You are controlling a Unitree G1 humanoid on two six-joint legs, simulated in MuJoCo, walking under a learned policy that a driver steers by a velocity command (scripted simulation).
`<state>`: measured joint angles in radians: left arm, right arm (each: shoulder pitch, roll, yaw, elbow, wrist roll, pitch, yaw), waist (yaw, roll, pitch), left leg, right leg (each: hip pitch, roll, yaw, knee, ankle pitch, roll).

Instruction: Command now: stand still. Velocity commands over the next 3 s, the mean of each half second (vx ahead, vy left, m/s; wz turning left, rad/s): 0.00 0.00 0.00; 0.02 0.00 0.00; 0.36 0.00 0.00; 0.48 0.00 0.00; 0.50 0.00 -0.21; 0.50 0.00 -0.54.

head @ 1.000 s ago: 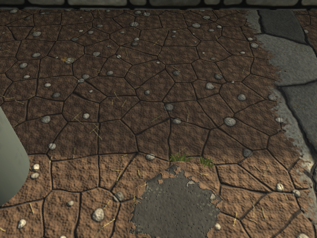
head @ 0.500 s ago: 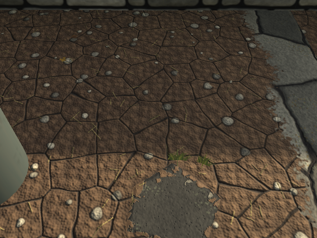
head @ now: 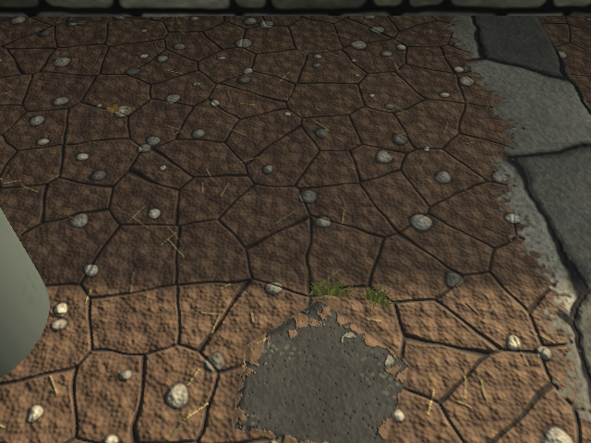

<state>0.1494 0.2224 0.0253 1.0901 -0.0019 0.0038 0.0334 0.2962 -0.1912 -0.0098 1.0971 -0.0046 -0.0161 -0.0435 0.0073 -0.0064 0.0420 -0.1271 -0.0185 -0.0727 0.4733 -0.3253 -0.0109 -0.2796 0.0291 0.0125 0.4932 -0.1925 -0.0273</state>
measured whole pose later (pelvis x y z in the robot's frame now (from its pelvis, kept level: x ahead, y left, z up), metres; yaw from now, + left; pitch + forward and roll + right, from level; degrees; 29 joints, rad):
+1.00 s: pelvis +0.01 +0.00 +0.00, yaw +0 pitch -1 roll +0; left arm 0.22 0.20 0.03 1.09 -0.02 0.00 0.04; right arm 0.39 -0.16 -0.02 1.08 0.01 -0.02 -0.05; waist 0.00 0.00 0.02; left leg -0.15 -0.01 -0.07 0.54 -0.41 0.01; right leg -0.30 0.03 0.01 0.56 -0.29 -0.04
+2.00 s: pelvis +0.46 +0.01 +0.00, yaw +2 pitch +2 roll -2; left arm 0.39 0.25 0.04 1.02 -0.02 -0.08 0.00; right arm 0.06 -0.24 -0.05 0.83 0.02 -0.09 0.02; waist 0.08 0.03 0.00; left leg -0.63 0.10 -0.01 0.57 0.05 0.02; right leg 0.04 0.05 -0.06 0.22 -0.29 -0.02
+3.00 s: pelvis +1.02 -0.04 +0.01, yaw -24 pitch +3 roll +0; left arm 0.33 0.26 0.08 0.79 -0.02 -0.05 0.01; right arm 0.02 -0.28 -0.06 0.73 0.00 -0.11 0.00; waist 0.07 0.04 0.02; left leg -0.65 0.07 -0.09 0.60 0.04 -0.05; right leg -0.13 0.11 0.13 0.35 -0.25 -0.08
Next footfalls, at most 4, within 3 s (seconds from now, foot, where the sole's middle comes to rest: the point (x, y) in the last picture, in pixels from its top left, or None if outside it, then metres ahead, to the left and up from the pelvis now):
1.54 right None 0.39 -0.11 -0.77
2.08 left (248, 365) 0.69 0.15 -0.77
2.64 right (346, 269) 0.98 -0.10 -0.77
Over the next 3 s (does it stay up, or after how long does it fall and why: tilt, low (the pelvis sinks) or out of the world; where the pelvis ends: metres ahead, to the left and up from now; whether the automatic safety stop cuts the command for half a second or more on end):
stays up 1.02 -0.04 0.01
